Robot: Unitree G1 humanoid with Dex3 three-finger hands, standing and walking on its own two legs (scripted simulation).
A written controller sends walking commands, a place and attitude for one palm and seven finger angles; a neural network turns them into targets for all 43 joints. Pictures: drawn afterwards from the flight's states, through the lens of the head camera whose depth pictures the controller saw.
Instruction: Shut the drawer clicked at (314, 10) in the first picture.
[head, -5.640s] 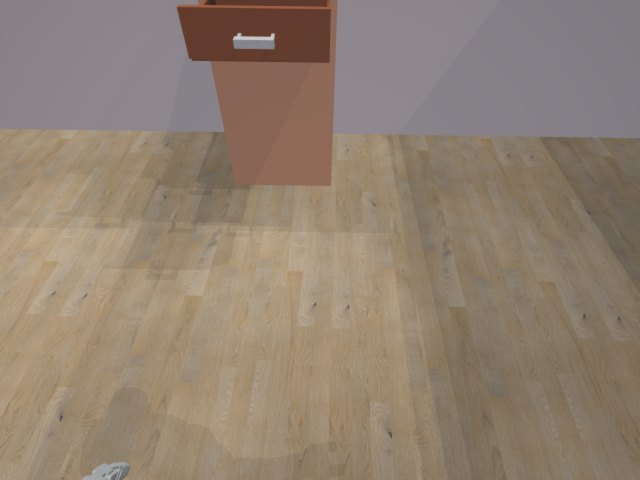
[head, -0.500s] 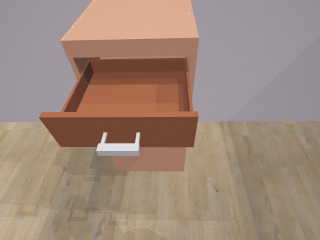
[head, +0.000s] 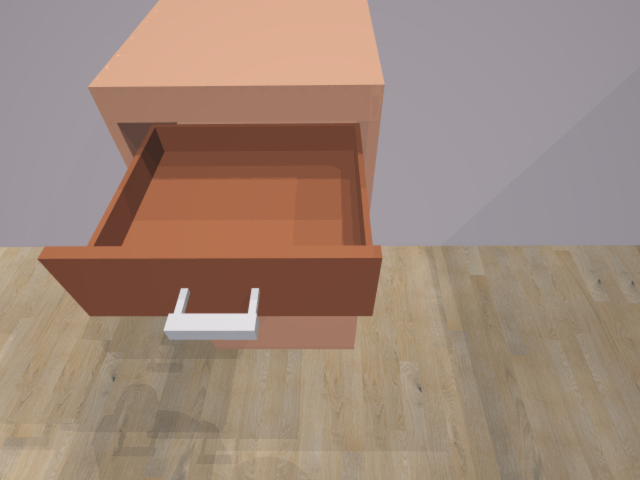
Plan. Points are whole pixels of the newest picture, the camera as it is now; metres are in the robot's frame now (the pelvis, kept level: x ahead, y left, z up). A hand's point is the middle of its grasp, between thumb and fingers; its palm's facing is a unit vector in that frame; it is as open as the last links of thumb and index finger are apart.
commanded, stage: come to a stop and stand still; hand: left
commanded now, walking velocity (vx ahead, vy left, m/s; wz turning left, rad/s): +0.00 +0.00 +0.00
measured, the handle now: (216, 311) +0.32 +0.16 +0.04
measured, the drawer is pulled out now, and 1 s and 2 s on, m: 0.29 0.29 0.29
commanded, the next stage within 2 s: look again from close up in 0.64 s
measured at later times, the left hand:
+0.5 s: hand out of the picture +0.01 +0.14 -0.17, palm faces +0.03 -0.98 -0.19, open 7.3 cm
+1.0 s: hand out of the picture +0.00 +0.13 -0.17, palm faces +0.04 -0.98 -0.18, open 7.3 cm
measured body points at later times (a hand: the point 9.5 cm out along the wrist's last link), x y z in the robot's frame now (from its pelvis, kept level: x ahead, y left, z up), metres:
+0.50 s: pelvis +0.02 -0.02 +0.00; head +0.03 -0.03 +0.45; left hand +0.01 +0.19 -0.16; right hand +0.02 -0.24 -0.16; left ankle -0.03 +0.07 -0.74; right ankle -0.01 -0.12 -0.74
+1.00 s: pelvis +0.02 -0.03 +0.00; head +0.03 -0.04 +0.45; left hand +0.00 +0.18 -0.16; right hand +0.00 -0.24 -0.16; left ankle -0.03 +0.07 -0.74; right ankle -0.01 -0.12 -0.74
